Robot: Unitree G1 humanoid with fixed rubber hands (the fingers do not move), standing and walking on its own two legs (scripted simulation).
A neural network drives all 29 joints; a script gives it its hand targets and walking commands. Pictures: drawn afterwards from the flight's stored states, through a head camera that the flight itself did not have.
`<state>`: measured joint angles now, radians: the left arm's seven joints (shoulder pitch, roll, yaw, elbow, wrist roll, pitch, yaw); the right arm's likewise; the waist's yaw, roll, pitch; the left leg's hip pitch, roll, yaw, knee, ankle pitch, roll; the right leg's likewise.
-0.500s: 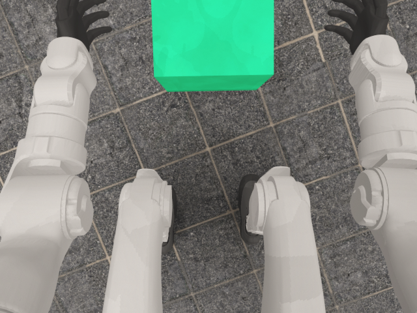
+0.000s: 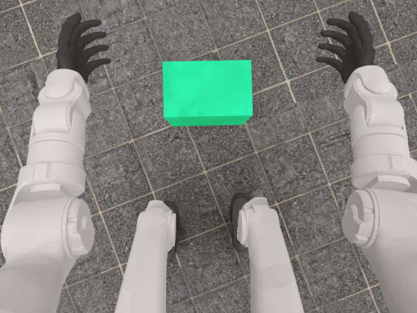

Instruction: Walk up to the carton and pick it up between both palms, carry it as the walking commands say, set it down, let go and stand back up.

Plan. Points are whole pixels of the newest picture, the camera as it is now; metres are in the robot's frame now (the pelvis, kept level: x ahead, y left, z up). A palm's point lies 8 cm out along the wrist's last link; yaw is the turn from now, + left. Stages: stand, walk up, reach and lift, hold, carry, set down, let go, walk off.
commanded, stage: set down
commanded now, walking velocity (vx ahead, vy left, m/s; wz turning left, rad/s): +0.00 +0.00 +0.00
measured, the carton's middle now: (207, 96) +0.56 -0.01 -0.50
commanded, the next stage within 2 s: let go in 0.32 s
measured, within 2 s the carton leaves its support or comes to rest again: neither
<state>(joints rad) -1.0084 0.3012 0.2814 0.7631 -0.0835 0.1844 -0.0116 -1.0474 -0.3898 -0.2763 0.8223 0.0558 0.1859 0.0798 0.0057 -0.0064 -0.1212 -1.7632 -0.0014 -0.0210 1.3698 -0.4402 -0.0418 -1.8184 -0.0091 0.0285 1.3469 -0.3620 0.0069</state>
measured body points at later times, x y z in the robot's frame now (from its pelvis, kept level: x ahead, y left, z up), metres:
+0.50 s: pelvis +0.03 +0.00 +0.09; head +0.31 -0.01 +0.44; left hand +0.48 +0.22 -0.03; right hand +0.48 -0.25 -0.03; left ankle +0.07 +0.14 -0.56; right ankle +0.10 -0.12 -0.56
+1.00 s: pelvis +0.09 +0.01 +0.17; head +0.19 +0.00 +0.61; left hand +0.31 +0.24 +0.09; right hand +0.30 -0.23 +0.08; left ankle +0.07 +0.14 -0.56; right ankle +0.09 -0.12 -0.56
